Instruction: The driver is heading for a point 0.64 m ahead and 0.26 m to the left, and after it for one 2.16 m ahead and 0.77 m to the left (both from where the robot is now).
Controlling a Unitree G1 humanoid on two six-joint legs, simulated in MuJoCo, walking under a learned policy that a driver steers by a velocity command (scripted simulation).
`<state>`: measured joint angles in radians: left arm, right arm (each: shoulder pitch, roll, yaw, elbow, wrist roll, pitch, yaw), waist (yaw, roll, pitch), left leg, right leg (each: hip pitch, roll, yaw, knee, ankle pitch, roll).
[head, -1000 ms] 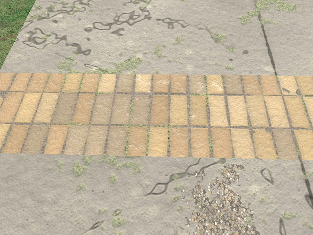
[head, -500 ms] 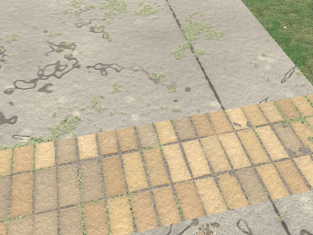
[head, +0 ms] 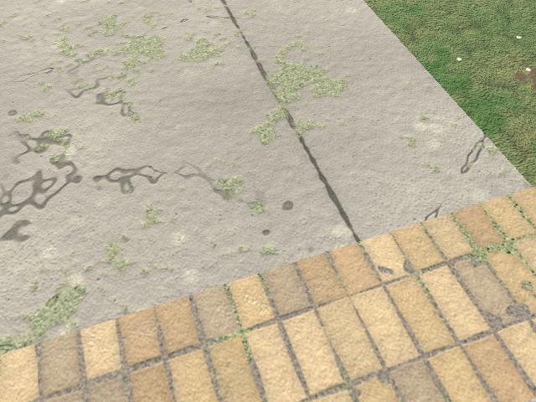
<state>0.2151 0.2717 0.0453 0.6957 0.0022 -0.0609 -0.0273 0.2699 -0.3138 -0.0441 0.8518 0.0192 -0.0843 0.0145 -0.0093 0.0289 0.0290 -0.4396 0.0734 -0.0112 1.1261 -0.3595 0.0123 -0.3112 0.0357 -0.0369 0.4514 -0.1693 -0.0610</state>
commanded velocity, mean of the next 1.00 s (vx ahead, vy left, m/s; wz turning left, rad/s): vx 0.50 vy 0.00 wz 0.44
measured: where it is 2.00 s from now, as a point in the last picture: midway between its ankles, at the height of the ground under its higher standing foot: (170, 275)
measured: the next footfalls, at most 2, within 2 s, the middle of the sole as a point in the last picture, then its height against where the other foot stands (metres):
left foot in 0.38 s outside the picture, level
right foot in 0.86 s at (265, 315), level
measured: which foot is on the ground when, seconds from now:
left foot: up 0.00-0.36, down 0.38-0.88, up 0.90-1.00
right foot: down 0.00-0.38, up 0.40-0.84, down 0.86-1.00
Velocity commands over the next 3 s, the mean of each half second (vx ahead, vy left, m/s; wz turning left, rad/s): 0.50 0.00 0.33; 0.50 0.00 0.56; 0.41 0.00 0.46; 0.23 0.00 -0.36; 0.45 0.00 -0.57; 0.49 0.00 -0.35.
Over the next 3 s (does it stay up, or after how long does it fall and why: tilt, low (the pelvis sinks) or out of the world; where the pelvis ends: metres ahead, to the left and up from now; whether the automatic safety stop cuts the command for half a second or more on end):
stays up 1.39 0.44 0.00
